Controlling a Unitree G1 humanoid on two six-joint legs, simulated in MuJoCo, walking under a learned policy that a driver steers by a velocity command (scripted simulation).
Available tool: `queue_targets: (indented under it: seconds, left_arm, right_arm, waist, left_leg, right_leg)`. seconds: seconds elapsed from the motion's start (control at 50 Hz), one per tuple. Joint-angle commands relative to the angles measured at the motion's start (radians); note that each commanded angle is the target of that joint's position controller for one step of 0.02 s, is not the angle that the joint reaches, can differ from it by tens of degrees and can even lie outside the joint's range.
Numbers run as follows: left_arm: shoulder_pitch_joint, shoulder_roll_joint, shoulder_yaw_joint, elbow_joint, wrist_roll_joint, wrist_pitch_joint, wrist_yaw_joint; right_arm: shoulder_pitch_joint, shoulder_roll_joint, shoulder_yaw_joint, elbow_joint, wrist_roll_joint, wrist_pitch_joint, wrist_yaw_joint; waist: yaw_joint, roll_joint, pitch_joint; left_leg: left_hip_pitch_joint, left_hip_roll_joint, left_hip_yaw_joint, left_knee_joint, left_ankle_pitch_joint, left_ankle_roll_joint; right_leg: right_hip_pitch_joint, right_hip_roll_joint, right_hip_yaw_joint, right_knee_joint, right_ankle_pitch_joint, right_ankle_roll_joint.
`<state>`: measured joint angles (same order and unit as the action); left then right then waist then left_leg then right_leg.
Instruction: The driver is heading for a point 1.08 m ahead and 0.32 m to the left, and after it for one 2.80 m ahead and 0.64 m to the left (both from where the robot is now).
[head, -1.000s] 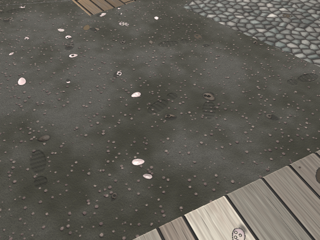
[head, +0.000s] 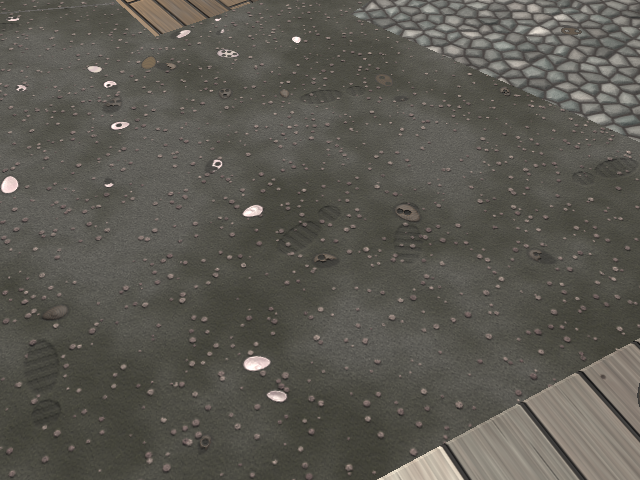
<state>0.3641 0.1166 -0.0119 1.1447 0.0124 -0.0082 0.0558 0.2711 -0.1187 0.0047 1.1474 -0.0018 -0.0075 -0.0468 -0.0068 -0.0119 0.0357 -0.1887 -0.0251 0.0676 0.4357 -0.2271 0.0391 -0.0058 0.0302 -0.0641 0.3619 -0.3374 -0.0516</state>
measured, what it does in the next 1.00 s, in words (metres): lifts its left foot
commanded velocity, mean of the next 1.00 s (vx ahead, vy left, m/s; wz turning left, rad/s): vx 0.08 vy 0.00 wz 0.00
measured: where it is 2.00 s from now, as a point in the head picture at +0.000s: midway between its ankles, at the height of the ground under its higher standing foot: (313, 447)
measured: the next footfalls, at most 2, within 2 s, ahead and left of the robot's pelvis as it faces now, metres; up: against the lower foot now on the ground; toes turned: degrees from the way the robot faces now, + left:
left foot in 1.04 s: +0.21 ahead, +0.13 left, +0.00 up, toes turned +5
right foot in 1.60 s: +0.46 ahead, -0.06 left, +0.00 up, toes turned -4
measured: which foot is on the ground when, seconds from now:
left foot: down 0.00-0.74, up 0.76-1.00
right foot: down 0.00-1.00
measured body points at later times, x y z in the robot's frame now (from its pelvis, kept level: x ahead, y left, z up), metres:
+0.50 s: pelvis -0.01 +0.00 +0.00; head +0.00 +0.00 +0.45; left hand -0.07 +0.19 -0.16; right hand -0.04 -0.20 -0.16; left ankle +0.01 +0.10 -0.74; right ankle -0.09 -0.08 -0.74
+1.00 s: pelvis +0.07 +0.02 -0.01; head +0.08 +0.05 +0.44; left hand -0.11 +0.23 -0.15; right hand +0.15 -0.21 -0.15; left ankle +0.14 +0.13 -0.72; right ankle -0.09 -0.08 -0.74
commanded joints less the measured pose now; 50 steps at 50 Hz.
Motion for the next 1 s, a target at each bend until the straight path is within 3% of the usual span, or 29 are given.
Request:
queue_targets:
  seconds: [0.02, 0.66, 0.68, 0.72, 0.76, 0.78, 0.82, 0.88, 0.96, 1.0]
  left_arm:
    - [0.118, 0.051, 0.003, 0.014, -0.001, 0.001, 0.002]
    - [0.166, 0.022, -0.017, 0.034, -0.001, -0.014, -0.002]
    - [0.178, 0.018, -0.018, 0.036, 0.001, -0.015, -0.002]
    - [0.205, 0.056, 0.0, 0.039, 0.005, -0.01, -0.003]
    - [0.249, 0.104, 0.024, 0.039, 0.005, -0.001, -0.006]
    - [0.266, 0.115, 0.033, 0.039, 0.005, 0.0, -0.008]
    - [0.303, 0.109, 0.04, 0.045, 0.019, -0.012, -0.01]
    - [0.3, 0.118, 0.049, 0.035, 0.022, -0.039, -0.015]
    - [0.257, 0.143, 0.054, 0.015, 0.019, -0.062, -0.02]
    - [0.185, 0.155, 0.054, -0.008, 0.011, -0.067, -0.027]
  right_arm:
    - [0.067, -0.068, -0.007, -0.002, -0.001, -0.004, -0.002]
    - [0.122, -0.041, 0.007, 0.039, 0.001, 0.001, 0.005]
    - [0.126, -0.037, 0.009, 0.041, 0.0, 0.002, 0.005]
    - [0.105, -0.054, 0.0, 0.028, -0.003, 0.006, 0.008]
    - [0.042, -0.06, -0.009, -0.012, -0.018, 0.008, 0.021]
    - [-0.002, -0.051, -0.009, -0.043, -0.031, 0.005, 0.028]
    - [-0.074, -0.063, -0.017, -0.099, -0.034, -0.01, 0.041]
    - [-0.099, -0.085, -0.033, -0.145, -0.024, -0.041, 0.056]
    - [-0.125, -0.081, -0.044, -0.195, -0.01, -0.045, 0.071]
    - [-0.058, -0.076, -0.051, -0.183, 0.0, -0.044, 0.074]
  waist:
    - [0.006, -0.003, 0.032]
    - [-0.001, -0.001, 0.067]
    - [0.004, -0.001, 0.05]
    - [0.019, -0.033, 0.074]
    - [0.054, -0.112, 0.167]
    - [0.069, -0.123, 0.228]
    - [0.083, -0.094, 0.271]
    - [0.061, -0.04, 0.228]
    - [0.029, -0.077, 0.175]
    - [-0.025, -0.083, 0.15]
  left_leg:
    - [0.044, 0.127, -0.129, -0.043, 0.322, 0.03]
    - [0.018, 0.123, -0.126, -0.068, 0.198, 0.014]
    - [0.023, 0.114, -0.121, -0.069, 0.141, 0.015]
    - [-0.039, 0.06, -0.076, 0.006, -0.057, 0.023]
    - [-0.238, 0.0, 0.014, 0.168, -0.228, 0.025]
    - [-0.331, 0.018, 0.037, 0.238, -0.232, 0.026]
    - [-0.488, 0.072, 0.007, 0.376, -0.235, 0.031]
    - [-0.57, 0.101, -0.018, 0.408, -0.184, 0.027]
    - [-0.386, 0.055, 0.034, 0.301, -0.102, 0.036]
    - [-0.154, 0.002, 0.082, 0.201, -0.029, 0.048]
  right_leg:
    - [-0.077, -0.133, 0.092, -0.048, 0.343, -0.005]
    - [-0.139, -0.138, 0.11, -0.082, 0.263, -0.008]
    - [-0.133, -0.13, 0.111, -0.096, 0.183, -0.013]
    - [-0.14, -0.123, 0.142, -0.12, -0.08, -0.049]
    - [-0.138, -0.225, 0.292, -0.213, -0.401, -0.129]
    - [-0.139, -0.296, 0.363, -0.256, -0.46, -0.167]
    - [-0.082, -0.363, 0.425, -0.286, -0.367, -0.217]
    - [0.043, -0.347, 0.356, -0.259, -0.109, -0.214]
    - [-0.04, -0.282, 0.206, -0.173, 0.181, -0.167]
    - [-0.173, -0.238, 0.133, -0.086, 0.324, -0.127]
